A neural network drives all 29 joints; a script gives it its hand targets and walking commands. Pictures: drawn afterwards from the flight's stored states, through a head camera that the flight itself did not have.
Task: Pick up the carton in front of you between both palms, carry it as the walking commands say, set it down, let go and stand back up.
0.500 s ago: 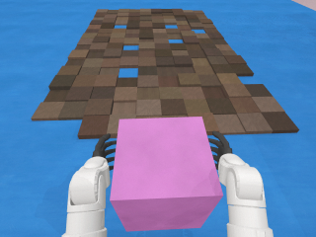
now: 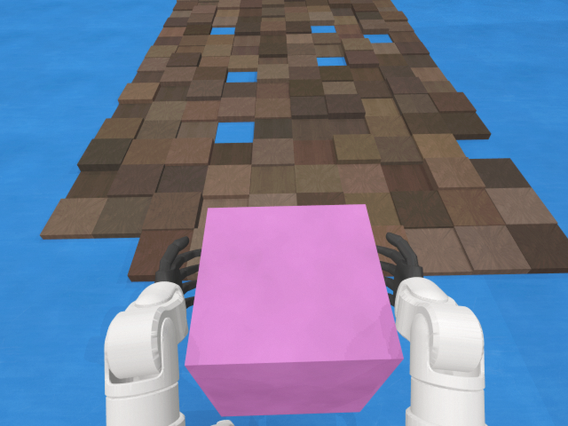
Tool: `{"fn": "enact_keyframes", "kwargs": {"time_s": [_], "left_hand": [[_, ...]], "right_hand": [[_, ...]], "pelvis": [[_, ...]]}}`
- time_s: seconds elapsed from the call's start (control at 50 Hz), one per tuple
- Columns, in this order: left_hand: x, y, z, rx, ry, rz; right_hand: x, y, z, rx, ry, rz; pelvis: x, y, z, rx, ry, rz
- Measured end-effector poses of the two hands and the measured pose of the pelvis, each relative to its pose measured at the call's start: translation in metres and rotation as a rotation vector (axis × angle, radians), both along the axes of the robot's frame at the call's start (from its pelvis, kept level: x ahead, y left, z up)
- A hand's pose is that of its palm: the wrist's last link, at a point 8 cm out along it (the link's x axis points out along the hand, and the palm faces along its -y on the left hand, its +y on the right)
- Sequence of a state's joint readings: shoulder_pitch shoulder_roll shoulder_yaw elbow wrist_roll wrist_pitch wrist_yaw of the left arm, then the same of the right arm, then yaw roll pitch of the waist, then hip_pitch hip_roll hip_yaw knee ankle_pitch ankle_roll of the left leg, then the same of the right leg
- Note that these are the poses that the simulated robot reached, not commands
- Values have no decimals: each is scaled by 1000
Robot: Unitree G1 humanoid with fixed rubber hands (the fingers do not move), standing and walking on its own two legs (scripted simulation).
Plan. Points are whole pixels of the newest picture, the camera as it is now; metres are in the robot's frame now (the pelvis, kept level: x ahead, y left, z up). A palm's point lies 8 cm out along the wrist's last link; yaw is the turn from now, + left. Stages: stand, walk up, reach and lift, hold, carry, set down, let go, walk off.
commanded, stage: carry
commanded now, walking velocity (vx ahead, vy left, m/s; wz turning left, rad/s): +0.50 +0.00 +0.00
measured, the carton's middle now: (289, 317) +0.27 +0.01 +0.02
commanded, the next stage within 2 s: none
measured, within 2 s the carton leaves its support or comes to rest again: neither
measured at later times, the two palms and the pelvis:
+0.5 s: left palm (215, 134) +0.62 +0.16 +0.08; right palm (369, 138) +0.60 -0.14 +0.09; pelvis +0.34 +0.02 +0.00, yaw -3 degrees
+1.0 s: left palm (249, 16) +1.06 +0.12 +0.15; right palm (361, 14) +1.07 -0.18 +0.15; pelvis +0.66 -0.03 -0.01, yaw -2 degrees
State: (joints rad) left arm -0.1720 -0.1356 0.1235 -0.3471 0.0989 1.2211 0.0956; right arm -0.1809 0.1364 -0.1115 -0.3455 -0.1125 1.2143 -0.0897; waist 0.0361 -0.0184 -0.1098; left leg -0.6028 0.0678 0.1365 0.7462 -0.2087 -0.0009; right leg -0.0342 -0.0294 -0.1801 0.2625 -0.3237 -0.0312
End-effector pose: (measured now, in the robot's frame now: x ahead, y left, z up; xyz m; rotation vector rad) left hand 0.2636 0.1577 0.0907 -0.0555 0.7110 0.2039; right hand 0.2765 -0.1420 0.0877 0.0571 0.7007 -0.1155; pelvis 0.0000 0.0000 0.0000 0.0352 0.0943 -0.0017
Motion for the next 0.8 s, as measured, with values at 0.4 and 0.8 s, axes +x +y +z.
{"fn": "enact_keyframes", "kwargs": {"time_s": [0.4,0.8], "left_hand": [[284,2,-25,-16,55,-165],[632,-31,40,79,-24,-64]], "right_hand": [[239,3,-14,-42,57,-142],[634,-31,42,-58,-31,45]], "pelvis": [[269,38,7,-66,-12,-65],[522,-30,-16,-30,-17,-12]]}}
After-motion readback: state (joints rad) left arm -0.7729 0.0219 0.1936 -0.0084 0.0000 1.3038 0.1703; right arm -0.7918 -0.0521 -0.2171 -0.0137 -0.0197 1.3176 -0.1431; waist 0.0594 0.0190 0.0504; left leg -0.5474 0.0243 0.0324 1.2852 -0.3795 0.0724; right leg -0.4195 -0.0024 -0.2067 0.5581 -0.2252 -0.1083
